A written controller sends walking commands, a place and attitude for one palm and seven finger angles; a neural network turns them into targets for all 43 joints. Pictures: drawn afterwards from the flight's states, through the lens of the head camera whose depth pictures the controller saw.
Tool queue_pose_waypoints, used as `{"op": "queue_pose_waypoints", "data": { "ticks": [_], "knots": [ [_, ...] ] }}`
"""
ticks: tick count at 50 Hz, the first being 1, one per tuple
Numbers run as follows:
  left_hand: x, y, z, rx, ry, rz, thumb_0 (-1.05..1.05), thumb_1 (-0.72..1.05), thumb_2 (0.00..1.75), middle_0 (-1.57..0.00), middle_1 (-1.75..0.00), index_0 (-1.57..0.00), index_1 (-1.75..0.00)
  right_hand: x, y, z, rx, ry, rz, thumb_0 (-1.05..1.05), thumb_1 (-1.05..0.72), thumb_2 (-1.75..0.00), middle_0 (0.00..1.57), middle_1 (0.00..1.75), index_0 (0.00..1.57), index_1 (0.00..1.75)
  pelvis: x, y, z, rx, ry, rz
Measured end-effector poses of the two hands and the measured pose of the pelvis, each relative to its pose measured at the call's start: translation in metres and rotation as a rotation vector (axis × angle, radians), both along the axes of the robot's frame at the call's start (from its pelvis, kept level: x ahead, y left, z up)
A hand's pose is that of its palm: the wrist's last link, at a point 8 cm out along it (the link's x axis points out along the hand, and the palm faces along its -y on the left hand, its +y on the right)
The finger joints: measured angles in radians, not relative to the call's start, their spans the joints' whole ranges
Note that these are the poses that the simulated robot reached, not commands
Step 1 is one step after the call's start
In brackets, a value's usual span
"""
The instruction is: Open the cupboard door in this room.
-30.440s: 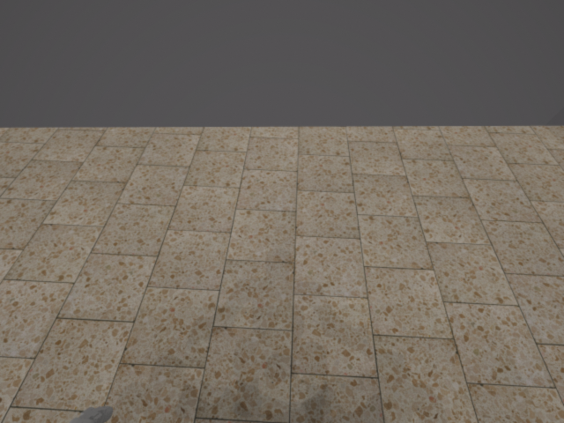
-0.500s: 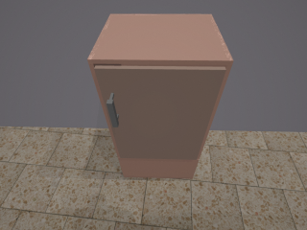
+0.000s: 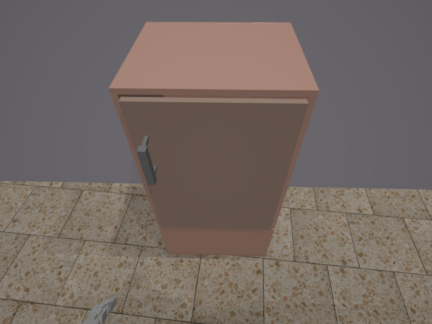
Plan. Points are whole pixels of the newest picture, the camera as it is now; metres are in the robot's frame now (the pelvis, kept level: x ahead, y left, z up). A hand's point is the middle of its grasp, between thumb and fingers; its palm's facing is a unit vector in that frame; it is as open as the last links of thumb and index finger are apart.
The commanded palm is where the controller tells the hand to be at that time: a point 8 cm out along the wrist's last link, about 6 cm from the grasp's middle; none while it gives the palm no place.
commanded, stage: raise the hand with hooked fingers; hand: left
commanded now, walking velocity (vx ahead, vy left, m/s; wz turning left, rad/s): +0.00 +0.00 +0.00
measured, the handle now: (149, 160) +0.51 +0.21 -0.04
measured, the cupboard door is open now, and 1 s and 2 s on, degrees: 0 0 0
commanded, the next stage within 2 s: move the hooked fingers beside the handle in 2.00 s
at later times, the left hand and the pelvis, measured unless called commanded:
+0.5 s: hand (114, 301) +0.17 +0.21 -0.06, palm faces +0.05 -1.00 -0.06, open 9.7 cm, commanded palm +0.16 +0.26 -0.05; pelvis -0.02 -0.01 -0.10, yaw +2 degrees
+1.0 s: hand (94, 275) +0.21 +0.26 -0.05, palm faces +0.02 -1.00 -0.05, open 12.7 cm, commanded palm +0.19 +0.31 -0.03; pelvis -0.02 +0.02 -0.09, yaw +1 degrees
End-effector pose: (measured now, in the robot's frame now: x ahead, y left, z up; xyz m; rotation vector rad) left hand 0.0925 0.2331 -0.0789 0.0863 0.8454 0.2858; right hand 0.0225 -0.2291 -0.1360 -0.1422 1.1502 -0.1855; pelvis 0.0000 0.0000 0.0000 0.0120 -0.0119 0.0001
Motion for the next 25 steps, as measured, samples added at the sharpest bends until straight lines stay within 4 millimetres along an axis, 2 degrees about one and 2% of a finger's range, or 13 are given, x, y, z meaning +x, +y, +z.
{"op": "queue_pose_waypoints", "data": {
  "ticks": [2, 4, 7, 10, 12, 15, 17, 20, 25],
  "knots": [
    [0.036, 0.002, 0.032, 0.007, -0.251, 0.005, 0.02, 0.88, 0.89, -0.20, -0.32, -0.20, -0.32, 0.027, -0.011, 0.007, -0.030, -0.144, 0.014, 0.02, -0.92, -0.90, 0.20, 0.30, 0.20, 0.30, -0.003, 0.000, -0.004, 0.001, 0.024, 0.021],
    [0.065, 0.003, 0.055, 0.000, -0.478, -0.025, 0.01, 0.85, 0.88, -0.21, -0.34, -0.20, -0.33, 0.057, -0.022, 0.016, -0.058, -0.279, 0.041, 0.02, -0.92, -0.90, 0.20, 0.30, 0.20, 0.30, -0.007, -0.002, -0.013, 0.005, 0.068, 0.023],
    [0.085, 0.000, 0.071, -0.019, -0.753, -0.130, 0.01, 0.80, 0.86, -0.21, -0.37, -0.20, -0.36, 0.103, -0.037, 0.030, -0.097, -0.473, 0.102, 0.02, -0.92, -0.90, 0.20, 0.30, 0.20, 0.30, -0.013, -0.006, -0.032, 0.013, 0.140, 0.009],
    [0.081, -0.006, 0.060, -0.028, -0.898, -0.270, 0.01, 0.74, 0.83, -0.21, -0.40, -0.21, -0.40, 0.146, -0.046, 0.037, -0.136, -0.623, 0.169, 0.02, -0.91, -0.90, 0.20, 0.30, 0.20, 0.30, -0.017, -0.009, -0.059, 0.017, 0.199, -0.001],
    [0.072, -0.005, 0.040, -0.061, -0.881, -0.304, 0.00, 0.70, 0.81, -0.21, -0.43, -0.21, -0.43, 0.170, -0.048, 0.039, -0.156, -0.685, 0.201, 0.02, -0.91, -0.90, 0.20, 0.30, 0.20, 0.30, -0.018, -0.010, -0.075, 0.019, 0.228, 0.001],
    [0.055, 0.003, 0.009, -0.107, -0.783, -0.255, 0.01, 0.63, 0.79, -0.22, -0.48, -0.22, -0.47, 0.197, -0.040, 0.037, -0.168, -0.736, 0.241, 0.02, -0.91, -0.90, 0.20, 0.30, 0.20, 0.30, -0.018, -0.011, -0.092, 0.007, 0.253, 0.011],
    [0.044, 0.011, -0.001, -0.098, -0.737, -0.206, 0.01, 0.58, 0.77, -0.23, -0.50, -0.22, -0.50, 0.207, -0.030, 0.031, -0.158, -0.741, 0.261, 0.02, -0.91, -0.90, 0.20, 0.30, 0.20, 0.30, -0.018, -0.011, -0.098, -0.008, 0.263, 0.019],
    [0.039, 0.018, 0.006, -0.048, -0.743, -0.186, 0.01, 0.51, 0.74, -0.23, -0.55, -0.23, -0.55, 0.209, -0.010, 0.015, -0.121, -0.701, 0.292, 0.01, -0.91, -0.90, 0.20, 0.30, 0.20, 0.30, -0.018, -0.010, -0.102, -0.031, 0.272, 0.032],
    [0.058, 0.025, 0.027, -0.011, -0.815, -0.262, 0.01, 0.39, 0.69, -0.24, -0.62, -0.23, -0.62, 0.185, 0.022, -0.021, -0.028, -0.571, 0.299, 0.01, -0.91, -0.90, 0.20, 0.30, 0.20, 0.30, -0.021, -0.007, -0.104, -0.060, 0.289, 0.046]
  ]
}}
